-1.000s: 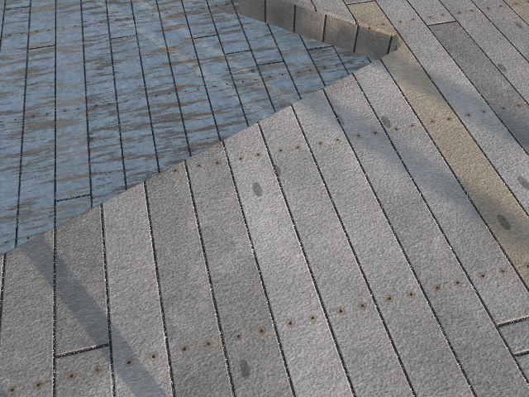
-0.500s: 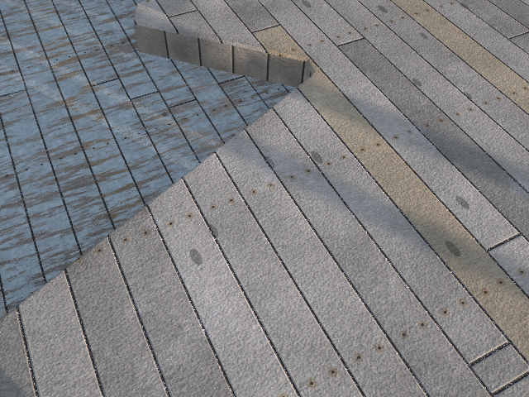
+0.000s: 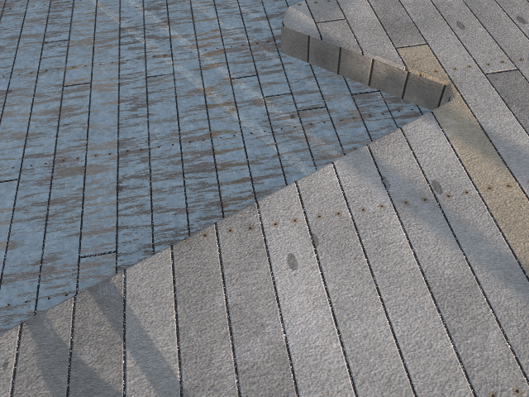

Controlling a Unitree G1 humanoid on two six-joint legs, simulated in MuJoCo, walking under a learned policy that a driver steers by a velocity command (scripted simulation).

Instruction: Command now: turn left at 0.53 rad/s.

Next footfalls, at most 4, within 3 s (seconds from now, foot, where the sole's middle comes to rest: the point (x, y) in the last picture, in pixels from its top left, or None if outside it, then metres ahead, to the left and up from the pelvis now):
0.12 left None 0.05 0.14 -0.78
0.56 right None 0.10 -0.09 -0.78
1.88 right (276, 384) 0.50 0.04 -0.78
2.42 left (163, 303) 0.72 0.35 -0.78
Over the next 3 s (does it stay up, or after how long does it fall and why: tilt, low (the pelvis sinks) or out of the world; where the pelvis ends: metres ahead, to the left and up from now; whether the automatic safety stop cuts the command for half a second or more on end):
stays up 0.86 0.22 -0.03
